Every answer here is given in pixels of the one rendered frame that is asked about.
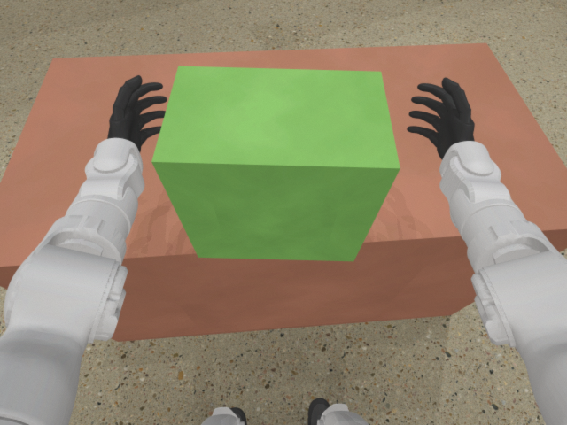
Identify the right robot hand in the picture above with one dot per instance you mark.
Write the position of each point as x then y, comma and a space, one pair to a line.
454, 123

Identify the right robot shin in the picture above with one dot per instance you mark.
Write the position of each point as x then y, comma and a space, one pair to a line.
336, 407

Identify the left robot upper arm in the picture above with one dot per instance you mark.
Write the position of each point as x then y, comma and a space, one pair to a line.
67, 299

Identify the carton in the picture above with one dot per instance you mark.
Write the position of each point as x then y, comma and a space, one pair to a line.
265, 163

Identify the right robot foot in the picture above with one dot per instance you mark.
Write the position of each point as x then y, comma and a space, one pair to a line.
317, 407

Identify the left robot forearm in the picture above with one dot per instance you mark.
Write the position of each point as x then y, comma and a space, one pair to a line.
99, 219

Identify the right robot upper arm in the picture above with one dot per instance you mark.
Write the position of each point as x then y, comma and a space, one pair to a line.
523, 303

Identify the left robot hand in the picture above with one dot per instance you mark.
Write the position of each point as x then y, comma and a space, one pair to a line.
126, 121

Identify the pedestal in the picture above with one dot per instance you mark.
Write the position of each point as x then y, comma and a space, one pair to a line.
413, 262

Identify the right robot forearm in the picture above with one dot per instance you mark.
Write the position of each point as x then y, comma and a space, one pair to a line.
492, 226

